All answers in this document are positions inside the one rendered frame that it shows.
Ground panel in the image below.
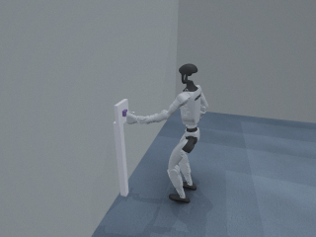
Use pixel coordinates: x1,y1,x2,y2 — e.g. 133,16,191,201
113,99,129,197

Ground right robot foot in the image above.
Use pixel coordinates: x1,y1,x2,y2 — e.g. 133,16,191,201
183,182,197,191

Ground robot right forearm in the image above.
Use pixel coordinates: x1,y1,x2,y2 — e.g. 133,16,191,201
197,111,206,124

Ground button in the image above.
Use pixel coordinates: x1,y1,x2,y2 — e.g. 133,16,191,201
122,109,127,117

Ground robot left forearm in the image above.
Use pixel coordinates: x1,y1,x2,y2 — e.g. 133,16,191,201
135,112,168,124

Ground robot left upper arm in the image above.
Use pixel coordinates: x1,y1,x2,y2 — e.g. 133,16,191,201
161,92,191,119

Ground right robot shin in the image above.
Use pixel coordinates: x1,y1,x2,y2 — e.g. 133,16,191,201
178,154,193,186

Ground robot right upper arm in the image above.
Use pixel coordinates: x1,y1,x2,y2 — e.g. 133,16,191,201
196,85,208,112

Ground robot left hand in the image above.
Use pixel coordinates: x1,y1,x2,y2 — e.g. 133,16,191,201
126,111,137,124

